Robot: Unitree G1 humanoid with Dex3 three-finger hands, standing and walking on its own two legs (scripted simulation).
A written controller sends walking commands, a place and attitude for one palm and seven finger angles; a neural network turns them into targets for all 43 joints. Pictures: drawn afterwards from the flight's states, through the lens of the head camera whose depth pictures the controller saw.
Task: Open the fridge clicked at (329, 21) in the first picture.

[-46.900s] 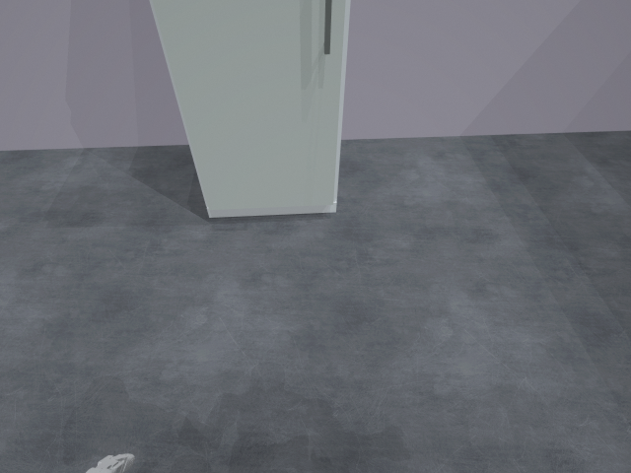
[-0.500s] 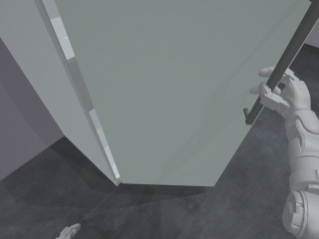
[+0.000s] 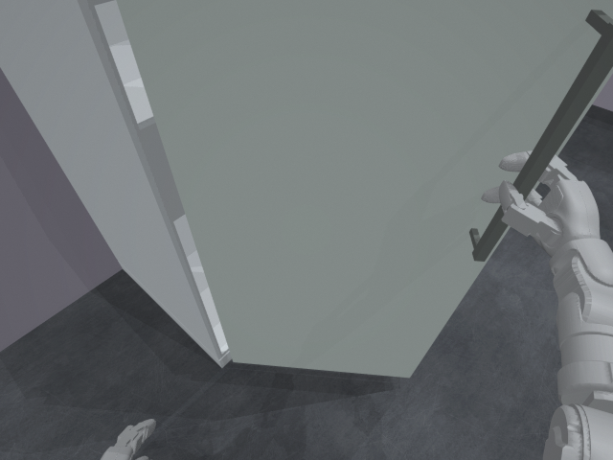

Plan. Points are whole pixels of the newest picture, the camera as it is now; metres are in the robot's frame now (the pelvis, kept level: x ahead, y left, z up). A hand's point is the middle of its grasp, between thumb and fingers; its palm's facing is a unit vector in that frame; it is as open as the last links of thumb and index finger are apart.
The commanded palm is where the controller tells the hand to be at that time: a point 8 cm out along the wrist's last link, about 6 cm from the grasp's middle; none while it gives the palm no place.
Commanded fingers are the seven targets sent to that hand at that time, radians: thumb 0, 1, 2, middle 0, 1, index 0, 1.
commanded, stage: grip the handle and tug to test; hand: right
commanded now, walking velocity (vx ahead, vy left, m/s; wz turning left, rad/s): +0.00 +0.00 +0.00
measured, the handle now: (525, 164) +0.47 -0.22 +0.18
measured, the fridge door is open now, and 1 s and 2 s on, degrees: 54 74 105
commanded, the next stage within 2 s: pull the door a little, standing still in 0.02 s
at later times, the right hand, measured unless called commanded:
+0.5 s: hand (517, 248) +0.35 -0.19 +0.15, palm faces -0.08 +1.00 -0.01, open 5.5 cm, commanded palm +0.29 -0.25 +0.15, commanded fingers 0.00 -0.90 -0.90 0.45 1.40 0.45 1.40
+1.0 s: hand (503, 324) +0.25 -0.16 +0.15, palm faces +0.16 +0.97 -0.18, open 5.7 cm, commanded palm +0.21 -0.20 +0.15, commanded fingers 0.00 -0.90 -0.90 0.45 1.40 0.45 1.40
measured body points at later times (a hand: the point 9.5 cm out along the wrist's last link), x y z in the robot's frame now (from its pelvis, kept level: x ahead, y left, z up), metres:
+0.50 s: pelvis +0.00 +0.00 +0.00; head -0.01 +0.02 +0.45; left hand +0.15 +0.25 -0.08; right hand +0.35 -0.24 +0.15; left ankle +0.01 +0.12 -0.73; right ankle -0.02 -0.11 -0.73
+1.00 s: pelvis -0.04 +0.01 +0.01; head -0.04 +0.02 +0.46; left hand +0.14 +0.22 -0.08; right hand +0.24 -0.21 +0.16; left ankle +0.01 +0.12 -0.73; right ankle -0.02 -0.11 -0.73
